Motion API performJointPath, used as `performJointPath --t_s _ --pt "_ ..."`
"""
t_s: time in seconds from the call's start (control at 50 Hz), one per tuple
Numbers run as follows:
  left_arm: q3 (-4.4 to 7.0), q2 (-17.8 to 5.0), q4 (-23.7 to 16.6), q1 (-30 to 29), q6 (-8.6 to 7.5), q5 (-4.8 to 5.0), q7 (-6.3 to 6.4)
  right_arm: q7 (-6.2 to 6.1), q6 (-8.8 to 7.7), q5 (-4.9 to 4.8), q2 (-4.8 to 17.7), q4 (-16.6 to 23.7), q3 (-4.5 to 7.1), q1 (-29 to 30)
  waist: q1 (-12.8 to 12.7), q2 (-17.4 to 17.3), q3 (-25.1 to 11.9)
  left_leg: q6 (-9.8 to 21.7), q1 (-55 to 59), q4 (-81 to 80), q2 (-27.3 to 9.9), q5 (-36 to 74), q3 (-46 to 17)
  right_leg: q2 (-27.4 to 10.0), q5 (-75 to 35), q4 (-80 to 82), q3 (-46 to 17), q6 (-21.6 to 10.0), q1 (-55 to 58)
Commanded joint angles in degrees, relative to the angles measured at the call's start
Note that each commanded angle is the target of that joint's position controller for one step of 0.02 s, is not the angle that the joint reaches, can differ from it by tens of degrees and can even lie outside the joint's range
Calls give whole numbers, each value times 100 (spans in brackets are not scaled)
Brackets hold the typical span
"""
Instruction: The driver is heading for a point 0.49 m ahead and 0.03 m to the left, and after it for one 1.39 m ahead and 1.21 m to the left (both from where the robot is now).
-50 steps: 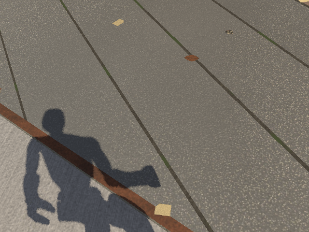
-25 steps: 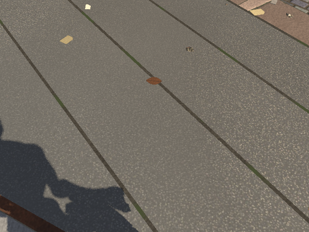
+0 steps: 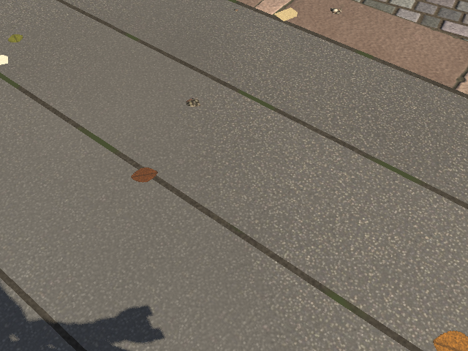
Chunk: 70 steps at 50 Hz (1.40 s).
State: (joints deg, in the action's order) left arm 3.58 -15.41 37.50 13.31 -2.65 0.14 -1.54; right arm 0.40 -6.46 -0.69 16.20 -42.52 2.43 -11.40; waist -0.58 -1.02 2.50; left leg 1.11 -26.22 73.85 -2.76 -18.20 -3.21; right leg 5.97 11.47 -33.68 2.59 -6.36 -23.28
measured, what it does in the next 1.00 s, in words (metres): climbs: left foot, then right foot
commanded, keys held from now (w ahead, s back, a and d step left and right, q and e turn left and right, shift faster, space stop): w+e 0.10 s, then w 0.34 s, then w+q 0.56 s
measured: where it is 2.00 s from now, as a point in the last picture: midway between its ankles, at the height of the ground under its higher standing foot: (197, 187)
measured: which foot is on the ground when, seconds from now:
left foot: up 0.00-0.32, down 0.34-0.82, up 0.84-1.00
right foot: down 0.00-0.36, up 0.38-0.80, down 0.82-1.00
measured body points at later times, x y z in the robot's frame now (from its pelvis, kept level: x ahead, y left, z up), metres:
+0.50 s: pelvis +0.27 +0.06 +0.02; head +0.29 +0.07 +0.47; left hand +0.42 +0.31 -0.10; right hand +0.35 -0.22 -0.08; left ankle +0.32 +0.15 -0.72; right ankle +0.19 -0.06 -0.63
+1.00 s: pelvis +0.52 -0.01 +0.02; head +0.54 -0.02 +0.47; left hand +0.63 +0.27 -0.07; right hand +0.64 -0.29 -0.10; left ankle +0.49 +0.13 -0.63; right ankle +0.54 -0.12 -0.72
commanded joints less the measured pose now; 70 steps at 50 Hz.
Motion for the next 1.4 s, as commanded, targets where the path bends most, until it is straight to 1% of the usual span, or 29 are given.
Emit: performJointPath --t_s 0.02,0.08,0.16,0.22,0.28,0.32,0.34,0.36,0.38,0.4,0.44,0.5,0.62,0.72,0.8,0.82,0.84,0.86,0.88,0.9,0.96,1.14,1.24,1.28,1.32,1.34,1.36,1.38,1.4 --pt "154 -546 -426 -107 -182 27 44 -20 6 84 579 446 172 -227 287 128 -426 -74 -1075 -387 -366 222 -257 -1424 -480 2076 -2419 -1129 1001" --pt "213 -735 -350 96 -159 57 146 -76 125 218 329 550 68 248 167 102 -253 -388 -940 -1666 -265 677 64 -1182 -965 2182 -1824 -1068 514" --pt "246 -872 -218 425 -120 78 202 -13 90 106 186 621 -26 1048 -265 539 -299 -525 -470 -3505 -12 2069 146 -1069 -539 2054 -1489 -761 584" --pt "252 -933 -44 752 -109 110 169 72 24 19 353 724 16 1402 -461 624 -296 -447 -314 -4037 44 2229 73 -1348 -191 1832 -1772 -703 971" --pt "249 -928 32 803 -79 92 161 137 -44 7 571 767 116 1347 -389 766 -263 -180 -190 -4441 67 1656 25 -1615 -155 1444 -2169 -594 1490" --pt "227 -856 31 705 -39 75 158 130 -79 26 671 626 210 760 -45 866 -386 68 567 -4803 197 1337 234 -1495 -817 927 -2162 -422 1551" --pt "146 -626 -4 696 -45 51 156 98 -114 89 886 502 307 154 237 715 -833 297 1534 -4789 -61 1368 11 -1185 -1223 49 -1892 -226 1348" --pt "16 -308 -126 861 -58 -54 172 66 -126 168 1254 422 389 -735 483 -162 -1712 758 3059 -4689 -1152 1371 -1215 -758 -130 -1718 -1403 53 470" --pt "-35 -175 -188 1476 -128 129 188 125 -51 141 1549 162 494 -1135 259 -2003 -1986 1626 4360 -5573 -1975 -407 -3857 -69 2045 -3334 -882 439 -1572" --pt "74 -758 -106 1123 -142 194 211 144 -28 -6 961 198 358 -1098 497 -1108 -1458 1508 4149 -5869 -1907 -1623 -4049 -379 1931 -3994 -1251 471 -2294" --pt "78 -801 -268 210 -162 96 198 94 33 63 628 270 222 -617 458 -262 -595 1188 3036 -5922 -1449 -661 -2566 -802 1007 -3922 -962 453 -2345" --pt "57 -542 -357 77 -216 -21 167 94 43 105 428 232 132 -402 148 -472 -309 1235 2137 -6255 -910 705 -1793 -1100 468 -3082 -752 542 -1779" --pt "-102 -174 -504 -776 -288 -34 124 -41 135 -42 821 24 266 -684 297 -361 -161 1202 1604 -6386 -590 1853 -947 -914 -654 -737 -482 866 -1167" --pt "-41 -366 -620 -1480 -393 68 3 -84 261 -116 897 -140 301 -1174 495 -415 -135 1055 1744 -6033 -735 1508 -1261 -655 -1261 354 -589 843 -488" --pt "175 -758 -412 -630 -459 38 54 -124 345 -75 831 -70 314 -1060 -100 -473 -550 675 1637 -4948 -509 1905 -1382 -668 -817 924 -522 471 1162" --pt "272 -1023 -317 192 -465 -57 115 -104 331 0 547 66 212 -942 -516 -163 -1231 480 1002 -3629 -170 1490 -1114 -1369 -689 743 -1101 148 2497" --pt "379 -1500 -220 863 -389 -143 160 -116 265 22 34 242 66 -1430 -481 1245 -2071 106 -755 -1667 585 -638 -357 -2717 -343 843 -2990 -502 4440" --pt "345 -1303 -96 1017 -341 -76 118 -117 216 -142 302 297 89 -1663 -418 1992 -2238 24 -1805 -472 446 -1601 -454 -3186 1001 1437 -4597 -961 4530" --pt "228 -851 -137 722 -331 -32 126 -125 243 -199 744 259 221 -1265 -470 1216 -1417 -3 -2104 -34 154 -1107 -561 -2922 1374 1612 -3967 -761 3867" --pt "155 -633 -136 439 -315 -28 136 -116 279 -147 797 318 249 -868 -415 814 -903 -26 -2032 -53 -32 -626 -406 -2654 956 1680 -3076 -571 3172" --pt "85 -387 -17 -131 -337 -95 111 -54 416 -94 523 413 266 -661 -12 811 -252 -89 -1428 -581 -377 61 -330 -2104 -232 2199 -1705 -388 1812" --pt "281 -926 446 35 -358 -22 192 156 470 -48 212 809 131 481 -209 370 51 -114 -1223 -2827 -368 1926 63 -2032 -1453 2554 73 -331 1776" --pt "372 -1197 680 358 -211 121 195 287 487 -59 322 1167 152 1142 -340 377 235 194 -1149 -3636 -207 1427 426 -2264 -1959 2222 473 -123 2548" --pt "422 -1380 699 344 -137 176 216 296 523 -23 505 1209 253 915 -108 569 -53 425 -500 -3740 154 802 771 -2246 -3813 1462 703 -1 2751" --pt "385 -1339 677 295 -68 212 248 217 578 -41 991 836 552 -594 740 453 -889 804 1705 -4200 682 993 968 -1934 -4633 -628 1041 271 2118" --pt "234 -963 559 458 -97 -10 255 88 639 -83 1506 657 725 -1439 969 -415 -1416 1190 3488 -4259 -236 1132 -512 -1634 -2112 -2532 1064 558 501" --pt "18 -388 167 685 -259 -103 206 92 553 -121 1960 850 719 -1019 321 -1654 -2047 2349 4871 -5279 -1558 -283 -4039 -378 2177 -4443 219 864 -1800" --pt "120 -941 138 125 -455 89 127 138 467 -70 1427 935 569 -1153 778 -794 -2250 2185 4847 -5776 -1632 -692 -4272 -634 2018 -4773 -827 752 -2363" --pt "127 -1023 5 -247 -536 242 88 142 392 -26 1133 856 480 -1031 743 -583 -1506 1937 4270 -5750 -1447 -378 -3428 -856 1552 -4569 -747 631 -2624"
